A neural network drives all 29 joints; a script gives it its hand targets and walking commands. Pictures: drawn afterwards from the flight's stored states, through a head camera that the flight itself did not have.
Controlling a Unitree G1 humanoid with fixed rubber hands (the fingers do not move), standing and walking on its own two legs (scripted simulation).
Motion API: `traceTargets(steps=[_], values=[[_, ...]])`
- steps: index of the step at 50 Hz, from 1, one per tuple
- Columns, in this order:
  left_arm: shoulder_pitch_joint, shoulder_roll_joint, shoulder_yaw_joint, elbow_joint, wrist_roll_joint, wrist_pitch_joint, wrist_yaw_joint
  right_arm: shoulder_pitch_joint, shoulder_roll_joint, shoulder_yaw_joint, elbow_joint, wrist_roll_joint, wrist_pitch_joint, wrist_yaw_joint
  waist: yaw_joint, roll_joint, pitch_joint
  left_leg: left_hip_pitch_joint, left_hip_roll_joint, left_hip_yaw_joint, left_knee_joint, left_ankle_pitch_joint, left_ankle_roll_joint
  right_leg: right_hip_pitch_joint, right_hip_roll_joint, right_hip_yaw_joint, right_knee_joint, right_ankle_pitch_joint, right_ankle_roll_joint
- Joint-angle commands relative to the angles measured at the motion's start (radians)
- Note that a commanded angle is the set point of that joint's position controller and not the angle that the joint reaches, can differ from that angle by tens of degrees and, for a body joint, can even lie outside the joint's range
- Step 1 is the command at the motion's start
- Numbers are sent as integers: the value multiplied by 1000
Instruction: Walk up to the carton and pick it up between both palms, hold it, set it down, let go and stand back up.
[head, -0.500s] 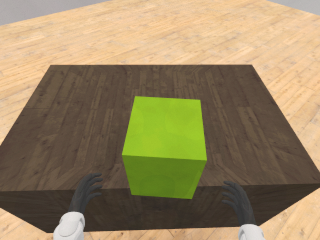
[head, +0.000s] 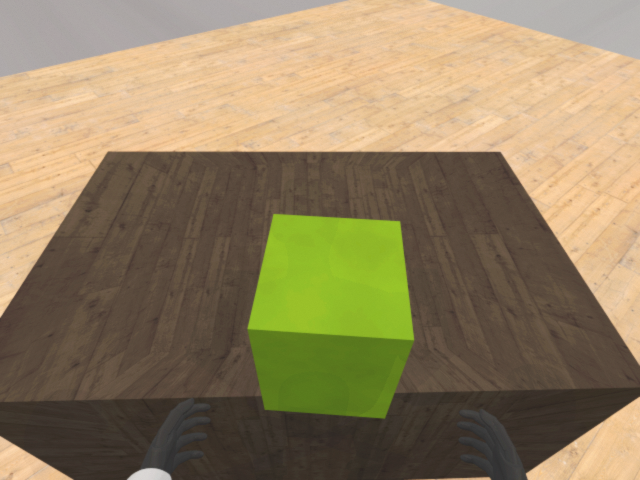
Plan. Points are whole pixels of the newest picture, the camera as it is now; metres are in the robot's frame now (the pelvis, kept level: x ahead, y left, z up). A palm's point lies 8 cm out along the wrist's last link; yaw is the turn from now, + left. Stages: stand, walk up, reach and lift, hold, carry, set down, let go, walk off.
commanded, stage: set down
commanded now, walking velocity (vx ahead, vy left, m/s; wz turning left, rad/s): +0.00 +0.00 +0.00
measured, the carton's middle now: (330, 318) +0.39 +0.02 -0.06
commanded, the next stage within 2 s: let go in 0.10 s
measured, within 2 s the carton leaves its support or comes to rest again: neither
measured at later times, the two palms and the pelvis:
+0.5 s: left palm (157, 479) +0.15 +0.22 -0.07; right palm out of the picture +0.14 -0.22 -0.08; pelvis +0.00 +0.00 +0.00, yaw +0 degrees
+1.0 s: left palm out of the picture +0.12 +0.23 -0.10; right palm out of the picture +0.02 -0.26 -0.14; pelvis -0.02 +0.00 -0.01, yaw -5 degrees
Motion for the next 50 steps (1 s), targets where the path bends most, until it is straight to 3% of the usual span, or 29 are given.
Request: traceTargets(steps=[1,2,4,7,8,9,13,14,17,18,21,25,29,30,31,32,33,34,36,37,38,40,41,44,45,46,47,48,50], values=[[-75,89,36,-142,12,-15,8,-64,-96,-44,-132,-14,-25,10,9,31,-52,-292,-49,47,-101,300,-26,243,23,27,-17,94,-52],[-98,94,31,-167,11,-15,14,-82,-94,-37,-144,-15,-22,13,8,27,-54,-295,-48,45,-104,301,-30,248,24,28,-15,97,-52],[-25,72,28,-84,35,17,4,-24,-96,-21,-70,-18,-2,14,4,12,-37,-259,-49,46,-105,294,-17,235,17,34,-29,95,-49],[-82,62,13,-133,24,29,7,-54,-108,-56,-93,-34,-8,17,-11,17,-40,-283,-41,46,-109,292,-24,225,26,24,-25,92,-52],[-103,79,22,-170,19,21,14,-64,-106,-55,-132,-39,-23,16,4,30,-65,-300,-44,43,-108,278,-26,230,19,28,-20,84,-52],[-58,75,16,-125,22,33,15,-17,-113,-54,-71,-47,-13,19,-4,35,-42,-280,-44,48,-106,276,-27,223,19,23,-16,79,-53],[-65,86,4,-139,17,58,17,-20,-108,-51,-90,-38,13,25,-1,24,-63,-298,-50,45,-110,240,-18,232,18,26,-13,68,-49],[-60,92,12,-113,22,68,11,-4,-126,-48,-88,-52,18,23,-16,14,-27,-320,-50,51,-107,264,-18,233,21,24,-12,96,-49],[-47,82,25,-156,37,78,13,-20,-108,-53,-120,-34,15,23,18,35,-81,-314,-43,56,-120,255,-19,267,20,32,-14,78,-46],[-37,92,31,-115,46,99,11,-16,-126,-49,-93,-42,25,24,-4,37,-50,-319,-41,57,-121,233,-19,268,23,31,-20,59,-47],[-42,77,18,-129,29,103,5,5,-123,-49,-112,-53,30,21,-5,-2,-54,-331,-46,54,-116,243,-14,253,14,37,-13,109,-43],[-59,88,26,-194,40,100,12,-2,-128,-67,-115,-42,31,30,-4,35,-86,-287,-40,48,-109,271,-18,237,15,26,-4,106,-46],[-68,114,23,-169,27,113,13,-11,-128,-61,-124,-54,43,31,4,16,-78,-349,-38,54,-112,222,-5,245,17,28,4,71,-46],[100,162,67,-42,97,23,2,44,-214,-99,-82,-53,194,24,24,4,-127,-185,25,42,37,324,-5,0,-109,73,112,533,-17],[87,212,76,-7,68,-11,-5,92,-205,-81,-87,-53,256,23,-25,-71,-180,-126,17,29,38,190,-3,-69,-89,71,116,510,0],[40,159,60,-13,62,-33,-4,118,-240,-87,-95,-59,284,19,-46,-74,-135,-125,27,16,63,263,-5,-105,-92,85,153,610,-10],[25,138,58,-3,56,-42,-3,118,-207,-82,-92,-45,301,25,-47,-3,-247,-113,28,32,67,224,9,-72,-86,76,165,576,-6],[-4,164,69,-4,51,-48,-4,144,-170,-70,-73,-45,309,31,-59,23,-189,-195,18,34,45,174,5,-103,-79,88,177,479,-12],[-19,129,62,5,57,-42,-7,110,-187,-79,-66,-57,317,40,-53,9,-241,-185,31,11,53,122,23,-106,-65,92,182,406,-7],[33,160,68,30,57,-37,-11,149,-180,-73,-72,-48,314,46,-41,-46,-279,-214,24,14,66,77,33,-76,-71,96,182,386,-19],[71,156,65,43,50,-35,-10,127,-214,-79,-51,-54,316,41,-22,-35,-229,-211,20,23,60,55,38,-139,-82,114,181,360,-18],[63,149,59,51,54,-39,-2,86,-194,-79,-71,-58,322,28,-22,-6,-112,-299,29,4,1,-44,46,-199,-62,102,184,251,-2],[77,124,53,51,55,-45,-6,63,-190,-73,-72,-53,329,22,-4,62,-99,-324,39,-5,-26,-75,46,-210,-56,113,202,219,-5],[42,152,64,52,56,-47,-12,92,-181,-63,-58,-54,314,17,-25,7,-33,-388,82,-71,-108,-168,76,-230,-42,111,206,78,3],[52,121,55,53,42,-43,-14,113,-218,-70,-56,-62,311,25,-15,-30,-21,-390,91,-74,-110,-153,81,-214,-50,117,187,96,-3],[80,112,48,51,46,-48,-9,91,-230,-77,-54,-61,308,25,-14,4,-17,-360,63,-30,-99,-156,66,-256,-38,129,183,84,9],[90,119,53,66,50,-50,-13,73,-240,-82,-46,-64,302,29,7,-7,-71,-313,59,-35,-81,-129,71,-263,-36,125,174,94,6],[92,140,59,68,52,-58,-13,161,-243,-80,-25,-64,300,20,-19,-45,-79,-309,44,-16,-61,-126,65,-234,-40,145,163,50,0],[78,135,59,79,50,-62,-8,200,-213,-78,-1,-53,295,29,-36,-82,-80,-333,30,-11,-57,-139,67,-211,-53,166,164,90,-10]])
